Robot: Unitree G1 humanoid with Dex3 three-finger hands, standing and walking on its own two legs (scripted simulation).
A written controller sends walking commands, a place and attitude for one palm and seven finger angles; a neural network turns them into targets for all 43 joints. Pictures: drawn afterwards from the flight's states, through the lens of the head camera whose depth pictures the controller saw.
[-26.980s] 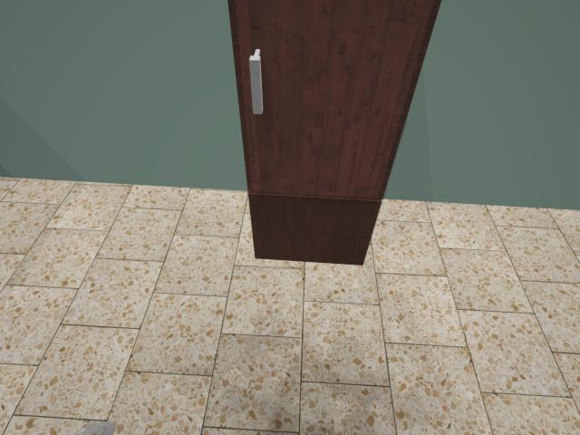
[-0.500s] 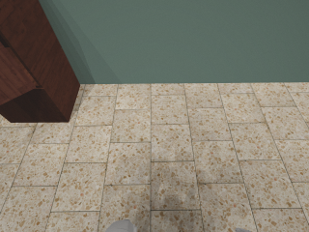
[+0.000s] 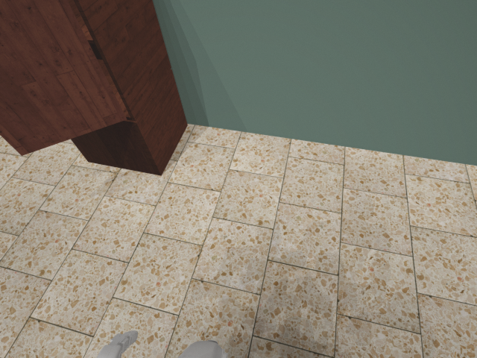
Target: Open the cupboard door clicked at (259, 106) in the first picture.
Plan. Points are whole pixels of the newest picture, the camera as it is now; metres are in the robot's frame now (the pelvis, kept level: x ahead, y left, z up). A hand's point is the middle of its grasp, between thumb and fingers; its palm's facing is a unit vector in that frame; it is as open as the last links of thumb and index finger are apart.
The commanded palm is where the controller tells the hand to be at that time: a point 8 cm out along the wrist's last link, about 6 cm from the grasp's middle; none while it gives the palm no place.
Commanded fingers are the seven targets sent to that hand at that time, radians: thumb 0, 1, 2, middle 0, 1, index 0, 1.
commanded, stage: turn to face it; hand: left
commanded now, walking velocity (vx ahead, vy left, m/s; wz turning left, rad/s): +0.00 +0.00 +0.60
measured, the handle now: out of the picture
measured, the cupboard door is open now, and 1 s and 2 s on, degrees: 40 40 40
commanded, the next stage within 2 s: take the last steps up to it in 0.76 s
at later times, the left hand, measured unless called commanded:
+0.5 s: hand out of the picture +0.00 +0.24 -0.17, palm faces +0.33 -0.91 -0.25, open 7.4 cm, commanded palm none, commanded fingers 0.00 0.90 0.90 -0.20 -0.30 -0.20 -0.30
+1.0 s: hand out of the picture -0.01 +0.17 -0.15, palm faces +0.48 -0.85 -0.24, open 7.3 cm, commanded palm none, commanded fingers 0.00 0.90 0.90 -0.20 -0.30 -0.20 -0.30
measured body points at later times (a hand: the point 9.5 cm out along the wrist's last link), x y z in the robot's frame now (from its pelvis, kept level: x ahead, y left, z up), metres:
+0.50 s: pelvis +0.01 +0.03 +0.01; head +0.06 +0.05 +0.45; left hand -0.02 +0.29 -0.15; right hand +0.19 -0.18 -0.13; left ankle -0.01 +0.11 -0.73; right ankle +0.01 -0.12 -0.65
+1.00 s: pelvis +0.04 -0.01 +0.01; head +0.08 -0.01 +0.46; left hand -0.03 +0.22 -0.13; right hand +0.19 -0.21 -0.15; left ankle -0.04 +0.10 -0.66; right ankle +0.04 -0.11 -0.73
